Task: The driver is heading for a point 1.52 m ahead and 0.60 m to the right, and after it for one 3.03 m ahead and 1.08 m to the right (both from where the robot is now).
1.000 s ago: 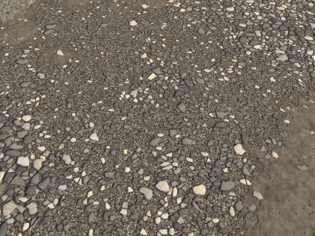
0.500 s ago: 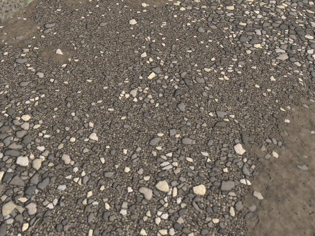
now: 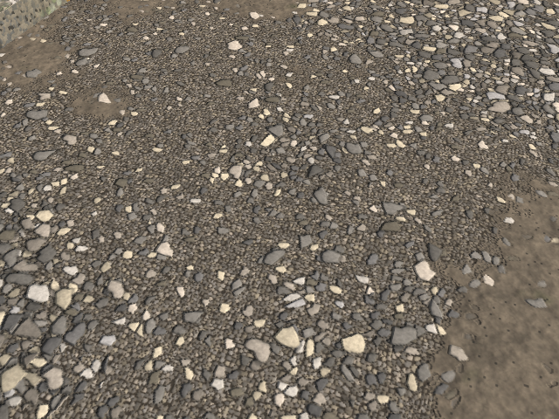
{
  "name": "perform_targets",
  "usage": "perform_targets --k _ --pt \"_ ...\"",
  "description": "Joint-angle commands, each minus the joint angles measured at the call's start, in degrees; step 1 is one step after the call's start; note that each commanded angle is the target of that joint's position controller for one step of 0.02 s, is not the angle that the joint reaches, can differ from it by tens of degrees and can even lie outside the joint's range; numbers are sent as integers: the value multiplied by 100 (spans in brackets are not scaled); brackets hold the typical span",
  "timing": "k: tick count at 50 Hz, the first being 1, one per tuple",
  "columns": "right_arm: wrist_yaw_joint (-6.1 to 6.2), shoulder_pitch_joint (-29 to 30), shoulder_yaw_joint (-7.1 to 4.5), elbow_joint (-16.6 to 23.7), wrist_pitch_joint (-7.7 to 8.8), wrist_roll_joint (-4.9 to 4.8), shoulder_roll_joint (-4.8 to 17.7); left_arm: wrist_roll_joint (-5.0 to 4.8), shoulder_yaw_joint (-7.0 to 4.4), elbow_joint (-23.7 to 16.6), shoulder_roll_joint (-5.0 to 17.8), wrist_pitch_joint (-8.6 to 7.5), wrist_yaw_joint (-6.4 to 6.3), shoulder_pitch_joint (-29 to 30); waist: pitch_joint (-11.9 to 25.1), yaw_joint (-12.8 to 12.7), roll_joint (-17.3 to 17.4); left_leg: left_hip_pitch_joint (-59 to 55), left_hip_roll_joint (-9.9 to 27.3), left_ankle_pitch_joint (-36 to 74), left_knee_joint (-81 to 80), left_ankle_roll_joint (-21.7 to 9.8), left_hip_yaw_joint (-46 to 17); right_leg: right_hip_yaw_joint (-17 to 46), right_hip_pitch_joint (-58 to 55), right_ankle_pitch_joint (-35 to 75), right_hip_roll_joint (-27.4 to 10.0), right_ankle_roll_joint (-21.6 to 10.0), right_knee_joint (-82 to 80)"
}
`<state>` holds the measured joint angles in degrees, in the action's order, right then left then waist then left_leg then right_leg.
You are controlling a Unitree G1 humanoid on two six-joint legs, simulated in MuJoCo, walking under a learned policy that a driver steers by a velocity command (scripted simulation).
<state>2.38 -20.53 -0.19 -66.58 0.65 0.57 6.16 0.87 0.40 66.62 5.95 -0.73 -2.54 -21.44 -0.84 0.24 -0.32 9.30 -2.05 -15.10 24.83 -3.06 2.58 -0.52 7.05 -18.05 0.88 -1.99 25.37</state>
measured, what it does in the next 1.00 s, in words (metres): walks ahead: right foot, then left foot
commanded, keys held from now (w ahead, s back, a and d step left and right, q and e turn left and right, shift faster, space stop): w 0.78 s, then w+e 0.12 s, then e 0.10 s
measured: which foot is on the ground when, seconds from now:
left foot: down 0.00-0.24, up 0.26-0.66, down 0.68-1.00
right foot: down 0.00-0.04, up 0.06-0.20, down 0.22-0.68, up 0.70-1.00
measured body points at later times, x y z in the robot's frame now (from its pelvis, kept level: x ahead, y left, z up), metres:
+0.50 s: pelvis +0.16 -0.05 +0.00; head +0.18 -0.06 +0.45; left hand +0.03 +0.16 -0.13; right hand +0.27 -0.28 -0.15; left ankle +0.24 +0.07 -0.68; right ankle +0.03 -0.11 -0.74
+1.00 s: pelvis +0.44 -0.03 +0.00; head +0.46 -0.02 +0.45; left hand +0.56 +0.19 -0.14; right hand +0.36 -0.25 -0.14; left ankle +0.39 +0.02 -0.74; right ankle +0.56 -0.18 -0.68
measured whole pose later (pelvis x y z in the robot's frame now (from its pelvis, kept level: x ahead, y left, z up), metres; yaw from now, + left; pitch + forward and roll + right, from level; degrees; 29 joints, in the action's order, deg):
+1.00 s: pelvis +0.44 -0.03 +0.00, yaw -5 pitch -1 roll +1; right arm 0.7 -24.6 -1.9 -62.1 6.3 0.7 9.3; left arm 1.4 -2.8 54.2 10.2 -2.4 1.6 -9.4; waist -3.3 1.0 -1.6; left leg 0.5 -4.6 -13.5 13.9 -5.7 10.1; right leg -0.4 37.2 -3.4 -4.8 -4.1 50.5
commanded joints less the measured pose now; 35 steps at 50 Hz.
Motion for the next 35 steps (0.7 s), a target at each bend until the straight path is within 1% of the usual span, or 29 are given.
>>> perform_targets --k 1,2,3,4,5,6,7,8,9,10,11,12,13,14,15,16,17,18,19,21,24,26,28,30,31,32,33,34,35 --pt "-31 -712 -168 59 -34 6 607 57 -96 -196 376 -2 53 -362 -1069 130 281 407 758 -2807 -756 -550 -1250 360 1420 -1929 -153 -392 16" --pt "-39 -930 -201 37 -18 1 656 81 -78 -310 276 -39 84 -221 -1185 233 458 241 1041 -3118 -972 -722 -1713 233 1802 -1784 -71 -386 397" --pt "-41 -1176 -257 -13 0 14 771 120 -55 -427 156 -93 120 -60 -1164 329 731 -23 1445 -3304 -1316 -942 -2318 -79 2084 -1272 27 -341 929" --pt "-50 -1299 -311 -39 13 38 862 156 -61 -550 162 -154 154 130 -1128 382 818 -82 1821 -3300 -1613 -1159 -2797 -297 2179 -859 -12 -303 1324" --pt "-62 -1257 -341 -8 37 61 902 151 -98 -659 273 -212 191 284 -1099 373 707 33 1987 -3109 -1774 -1272 -2990 -249 2181 -746 -132 -296 1603" --pt "-77 -1142 -361 50 73 81 943 126 -132 -738 338 -261 231 326 -1030 303 613 109 2023 -2867 -1824 -1294 -2979 -180 2138 -841 -197 -301 1771" --pt "-87 -963 -375 111 109 81 980 106 -147 -782 329 -304 268 251 -994 173 620 220 2006 -2617 -1774 -1252 -2825 -137 2001 -878 -272 -319 1699" --pt "-93 -720 -375 189 138 43 951 68 -160 -788 303 -340 292 135 -978 14 583 432 1852 -2314 -1699 -1109 -2469 -169 1635 -785 -277 -328 1335" --pt "-100 -429 -374 275 157 -13 925 27 -166 -712 221 -369 300 -138 -934 -196 530 815 1578 -2008 -1525 -933 -1988 -329 930 -436 -157 -333 777" --pt "-110 -168 -379 360 171 -49 905 -14 -186 -528 156 -385 290 -613 -855 -434 432 1356 1246 -1771 -1186 -778 -1507 -508 -41 -57 69 -330 242" --pt "-119 2 -367 450 207 -40 839 -12 -249 -330 254 -389 262 -1155 -742 -645 204 1942 932 -1572 -606 -634 -1098 -398 -985 17 113 -329 -100" --pt "-150 242 -279 618 282 -23 548 63 -358 -225 623 -420 199 -1780 -559 -913 -675 2641 392 -1256 835 -390 -395 990 -1742 -831 -837 -458 -941" --pt "-204 291 -217 855 335 18 340 43 -519 -141 1221 -385 183 -2347 -502 -1003 -1759 3502 -96 -1429 2466 -230 308 3212 -1980 -2025 -2124 -951 -1861" --pt "-256 397 -304 883 330 212 721 65 -479 -177 1026 -316 157 -1982 -905 -696 -929 3658 248 -1404 3425 -305 -57 3399 -1367 -2101 -2295 -1136 -1831" --pt "-312 427 -291 898 356 216 609 59 -428 -362 895 -328 179 -1465 -1057 -426 -394 3681 435 -928 3722 -329 -236 2972 -1005 -1785 -2115 -1089 -1847" --pt "-353 371 -265 865 390 152 493 47 -403 -481 840 -371 193 -1109 -1047 -246 -192 3528 550 -468 3740 -285 -292 2468 -835 -1098 -1882 -983 -1916" --pt "-392 380 -285 857 395 136 514 34 -366 -543 775 -422 187 -942 -967 -130 -113 3409 614 -151 3660 -232 -269 2060 -802 -489 -1714 -901 -1973" --pt "-416 380 -306 846 366 143 554 21 -320 -533 670 -469 179 -907 -869 -70 -129 3318 625 67 3567 -161 -194 1633 -856 240 -1520 -800 -1963" --pt "-429 354 -317 842 329 142 542 7 -299 -478 653 -501 172 -1032 -738 -41 -201 3277 576 216 3540 -123 -90 1313 -957 1044 -1408 -755 -1868" --pt "-424 655 -326 965 270 130 531 -2 -249 -335 605 -541 160 -1326 -685 -48 -348 3391 504 355 3443 -55 103 825 -1106 2665 -1283 -723 -1639" --pt "-426 1573 -268 1341 232 92 455 16 -184 -308 591 -556 157 -1403 -794 -160 -466 3270 359 695 2622 -16 387 404 -858 3596 -1081 -667 -1618" --pt "-433 2097 -202 1548 230 46 386 18 -164 -305 634 -574 141 -1391 -886 -232 -553 2827 225 946 1745 -56 573 223 -632 3913 -996 -628 -1635" --pt "-414 2251 -191 1640 222 22 476 21 -180 -277 775 -605 120 -1402 -838 -213 -675 2254 81 1000 1199 -202 717 136 -640 4537 -1078 -627 -1550" --pt "-345 1902 -261 1590 238 20 699 16 -211 -273 933 -645 103 -1267 -546 38 -714 1555 -126 890 1009 -439 748 27 -874 5935 -1184 -582 -985" --pt "-304 1402 -326 1448 267 19 834 20 -237 -281 1016 -644 87 -1174 -260 284 -721 1062 -238 786 951 -556 700 -18 -1012 6458 -1207 -556 -389" --pt "-263 611 -409 1188 307 17 964 18 -262 -298 1097 -620 84 -1058 151 621 -699 307 -295 820 714 -677 609 -44 -1023 6488 -1196 -541 506" --pt "-220 -195 -497 923 341 77 1111 -17 -275 -327 1119 -597 104 -939 518 987 -590 -760 -79 913 347 -787 399 -140 -510 5642 -1044 -507 1633" --pt "-187 -976 -631 789 357 224 1590 -29 -219 -468 837 -575 147 -1031 1110 1132 56 -1889 1257 -153 201 -1030 -1105 -341 524 3244 -670 -488 3449" --pt "-251 -866 -684 855 305 196 1813 -209 -198 -517 337 -543 221 -1683 1669 604 1213 -2839 2695 -565 -775 -1912 -4275 -114 2293 -1071 433 -318 5632"
Velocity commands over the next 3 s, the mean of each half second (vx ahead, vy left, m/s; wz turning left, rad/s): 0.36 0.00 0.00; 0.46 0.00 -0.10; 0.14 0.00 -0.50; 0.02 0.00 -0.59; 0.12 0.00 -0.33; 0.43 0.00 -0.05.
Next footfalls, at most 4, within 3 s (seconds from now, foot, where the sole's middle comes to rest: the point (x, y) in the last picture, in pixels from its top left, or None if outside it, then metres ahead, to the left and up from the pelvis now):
0.22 right None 0.07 -0.11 -0.78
0.68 left None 0.43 0.03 -0.78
1.16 right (340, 363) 0.67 -0.13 -0.78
1.80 left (269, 358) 0.69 0.05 -0.78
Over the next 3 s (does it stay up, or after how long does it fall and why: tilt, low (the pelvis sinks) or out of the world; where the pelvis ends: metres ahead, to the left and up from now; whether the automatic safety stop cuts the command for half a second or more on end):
stays up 0.82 -0.16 0.00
